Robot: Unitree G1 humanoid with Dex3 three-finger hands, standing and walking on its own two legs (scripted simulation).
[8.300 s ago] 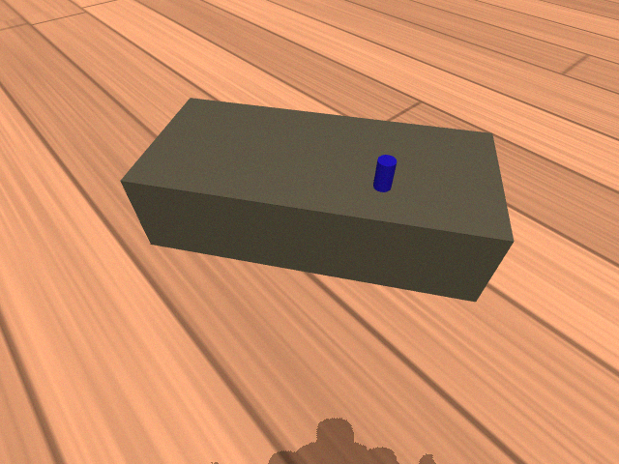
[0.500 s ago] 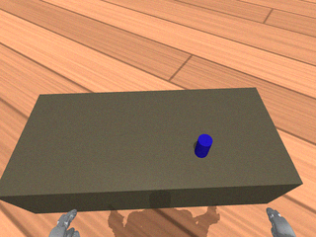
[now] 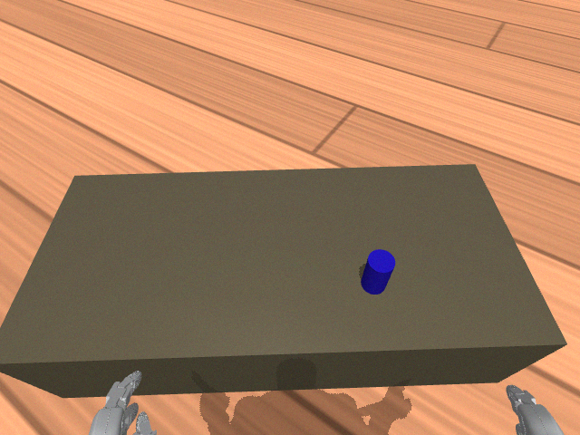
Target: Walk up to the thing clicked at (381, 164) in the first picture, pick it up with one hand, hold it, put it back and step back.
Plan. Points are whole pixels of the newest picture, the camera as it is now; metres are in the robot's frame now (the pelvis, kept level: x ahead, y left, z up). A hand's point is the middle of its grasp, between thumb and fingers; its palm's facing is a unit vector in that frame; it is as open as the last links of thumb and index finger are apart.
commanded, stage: go down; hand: right
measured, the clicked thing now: (377, 272) +0.53 -0.21 -0.31
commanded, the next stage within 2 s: approach in 1.80 s
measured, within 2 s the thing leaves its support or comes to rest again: neither
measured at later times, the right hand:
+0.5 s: hand (510, 403) +0.19 -0.29 -0.08, palm faces +0.16 +0.93 -0.32, open 17.4 cm
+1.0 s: hand (528, 292) +0.33 -0.36 -0.03, palm faces +0.22 +0.97 -0.13, open 17.4 cm
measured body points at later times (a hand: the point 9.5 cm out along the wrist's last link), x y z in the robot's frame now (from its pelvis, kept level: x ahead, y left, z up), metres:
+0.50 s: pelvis -0.02 +0.00 -0.01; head +0.03 -0.02 +0.44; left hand +0.13 +0.25 -0.09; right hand +0.18 -0.34 -0.06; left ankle -0.02 +0.12 -0.70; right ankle -0.02 -0.11 -0.70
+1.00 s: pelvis -0.04 +0.00 -0.03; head +0.08 -0.03 +0.40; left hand +0.02 +0.28 -0.13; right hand +0.32 -0.41 -0.02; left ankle -0.02 +0.12 -0.70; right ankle -0.02 -0.11 -0.70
